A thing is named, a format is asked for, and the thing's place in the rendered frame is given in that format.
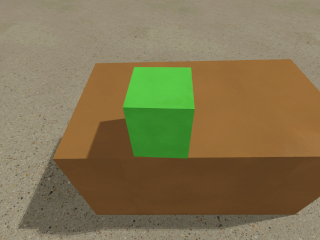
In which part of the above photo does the carton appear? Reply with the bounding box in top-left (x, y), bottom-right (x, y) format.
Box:
top-left (123, 67), bottom-right (195, 159)

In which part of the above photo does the pedestal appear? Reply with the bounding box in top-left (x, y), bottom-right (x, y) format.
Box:
top-left (53, 59), bottom-right (320, 215)

